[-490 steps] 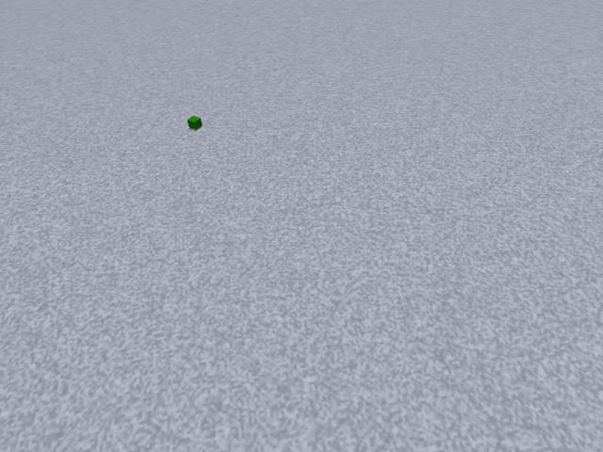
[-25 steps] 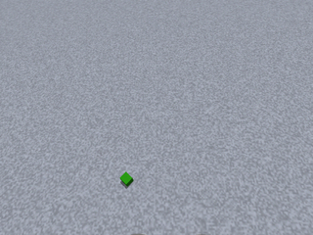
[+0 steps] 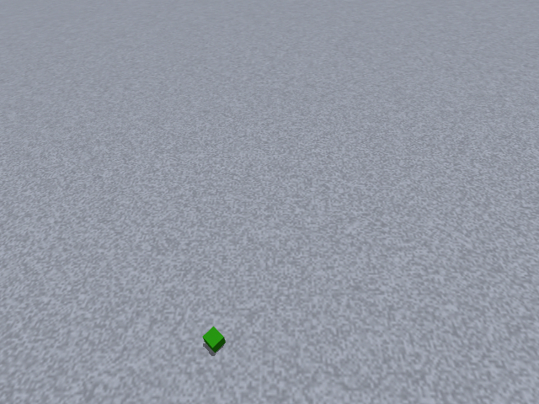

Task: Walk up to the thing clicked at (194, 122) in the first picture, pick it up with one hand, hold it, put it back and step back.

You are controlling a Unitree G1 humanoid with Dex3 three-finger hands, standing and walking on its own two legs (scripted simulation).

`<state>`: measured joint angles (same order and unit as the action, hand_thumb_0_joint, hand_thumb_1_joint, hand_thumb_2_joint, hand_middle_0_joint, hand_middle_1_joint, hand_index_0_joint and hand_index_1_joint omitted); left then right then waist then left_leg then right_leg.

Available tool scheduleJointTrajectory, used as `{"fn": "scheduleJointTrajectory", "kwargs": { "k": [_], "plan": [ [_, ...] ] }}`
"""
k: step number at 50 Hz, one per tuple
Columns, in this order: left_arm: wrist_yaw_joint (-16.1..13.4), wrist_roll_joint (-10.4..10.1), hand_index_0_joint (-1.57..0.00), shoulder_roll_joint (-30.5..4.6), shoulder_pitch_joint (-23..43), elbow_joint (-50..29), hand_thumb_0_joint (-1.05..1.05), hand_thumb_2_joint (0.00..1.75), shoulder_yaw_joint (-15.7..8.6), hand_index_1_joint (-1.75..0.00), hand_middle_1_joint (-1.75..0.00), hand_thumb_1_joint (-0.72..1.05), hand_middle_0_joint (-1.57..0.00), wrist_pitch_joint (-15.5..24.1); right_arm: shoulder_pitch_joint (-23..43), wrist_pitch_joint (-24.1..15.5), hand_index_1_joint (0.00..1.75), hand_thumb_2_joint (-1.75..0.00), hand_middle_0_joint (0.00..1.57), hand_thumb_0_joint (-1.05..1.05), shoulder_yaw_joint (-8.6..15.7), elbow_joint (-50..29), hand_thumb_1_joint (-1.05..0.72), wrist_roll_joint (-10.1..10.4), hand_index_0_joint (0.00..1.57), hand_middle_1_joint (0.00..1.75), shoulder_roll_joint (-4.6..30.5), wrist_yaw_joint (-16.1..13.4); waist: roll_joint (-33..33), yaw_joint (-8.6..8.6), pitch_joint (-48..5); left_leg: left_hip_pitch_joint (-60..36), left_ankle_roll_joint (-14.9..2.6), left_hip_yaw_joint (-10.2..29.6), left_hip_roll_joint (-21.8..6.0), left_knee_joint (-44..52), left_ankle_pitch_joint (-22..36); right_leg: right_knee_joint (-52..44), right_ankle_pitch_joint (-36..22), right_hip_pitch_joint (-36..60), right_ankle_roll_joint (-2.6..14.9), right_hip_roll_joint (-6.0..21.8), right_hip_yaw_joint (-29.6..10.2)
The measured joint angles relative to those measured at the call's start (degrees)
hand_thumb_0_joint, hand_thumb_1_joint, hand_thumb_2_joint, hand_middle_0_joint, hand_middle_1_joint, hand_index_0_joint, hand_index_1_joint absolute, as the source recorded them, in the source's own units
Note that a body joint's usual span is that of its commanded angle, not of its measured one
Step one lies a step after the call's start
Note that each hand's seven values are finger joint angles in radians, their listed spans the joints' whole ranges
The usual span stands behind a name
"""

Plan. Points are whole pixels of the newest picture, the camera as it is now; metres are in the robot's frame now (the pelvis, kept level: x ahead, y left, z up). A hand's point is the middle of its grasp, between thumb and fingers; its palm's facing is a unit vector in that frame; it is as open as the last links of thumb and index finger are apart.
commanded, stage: walk up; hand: left
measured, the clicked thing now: (214, 339) +0.52 +0.26 -0.75
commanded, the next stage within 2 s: stand in 0.80 s
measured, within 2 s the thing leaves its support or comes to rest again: neither
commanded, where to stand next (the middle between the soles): +0.15 +0.01 m, yaw -1 degrees
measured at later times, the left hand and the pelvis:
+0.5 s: hand out of the picture +0.14 +0.26 -0.14, palm faces -0.01 -0.94 -0.35, open 7.4 cm; pelvis +0.03 +0.01 +0.01, yaw +0 degrees
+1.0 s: hand out of the picture +0.11 +0.26 -0.15, palm faces -0.04 -0.94 -0.34, open 7.4 cm; pelvis +0.03 +0.00 +0.01, yaw -1 degrees
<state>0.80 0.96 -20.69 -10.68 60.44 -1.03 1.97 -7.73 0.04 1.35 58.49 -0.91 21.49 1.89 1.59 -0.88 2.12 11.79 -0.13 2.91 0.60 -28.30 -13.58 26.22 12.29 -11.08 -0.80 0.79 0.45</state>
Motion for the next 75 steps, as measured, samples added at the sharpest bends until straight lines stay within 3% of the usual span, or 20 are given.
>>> {"fn": "scheduleJointTrajectory", "kwargs": {
  "k": [10, 29, 43, 75],
  "plan": [
    [-0.4, -0.4, -0.21, 0.0, 0.6, 3.1, 0.01, 0.90, 0.2, -0.30, -0.30, 0.90, -0.20, -0.1, -1.7, 0.3, 0.30, -0.90, 0.20, 0.01, -0.3, 4.0, -0.90, 0.3, 0.20, 0.30, -0.6, -0.2, 0.1, 0.38, 1.3, -1.8, 0.02, 0.1, 0.2, 3.2, 0.6, -3.0, -0.5, 1.8, -0.25, 0.2, 0.1],
    [-1.0, -0.7, -0.21, 0.7, 7.6, 3.3, 0.00, 0.90, 0.8, -0.30, -0.30, 0.90, -0.20, -0.3, 3.1, -0.1, 0.30, -0.90, 0.20, 0.01, 0.1, 4.9, -0.90, 0.5, 0.20, 0.30, -1.8, -1.0, -1.4, 1.22, 0.2, -5.5, -0.62, -0.7, 0.8, 6.8, 0.9, -5.6, -0.5, 4.8, -0.92, 1.0, -0.7],
    [-0.9, -0.6, -0.21, 0.2, 6.1, 4.8, 0.01, 0.90, 0.7, -0.30, -0.30, 0.90, -0.20, -1.0, 2.9, -0.1, 0.30, -0.90, 0.20, 0.01, -0.1, 5.7, -0.90, 0.6, 0.20, 0.30, -1.8, -1.1, -1.6, 1.07, 1.4, -6.3, -0.61, -1.1, 1.0, 9.0, 2.0, -6.6, -1.1, 5.0, -1.04, 1.3, -1.1],
    [-0.3, -0.5, -0.21, 0.7, 3.9, 4.5, 0.00, 0.90, 1.3, -0.30, -0.30, 0.90, -0.20, -1.3, 1.9, -0.5, 0.30, -0.90, 0.20, 0.01, -0.8, 7.0, -0.90, 0.6, 0.20, 0.30, -1.6, -1.2, -1.3, 1.15, 1.4, -5.5, 1.10, -0.5, -0.8, 9.9, 3.7, -7.6, -2.8, 4.1, 0.60, -0.6, -0.4]
  ]
}}
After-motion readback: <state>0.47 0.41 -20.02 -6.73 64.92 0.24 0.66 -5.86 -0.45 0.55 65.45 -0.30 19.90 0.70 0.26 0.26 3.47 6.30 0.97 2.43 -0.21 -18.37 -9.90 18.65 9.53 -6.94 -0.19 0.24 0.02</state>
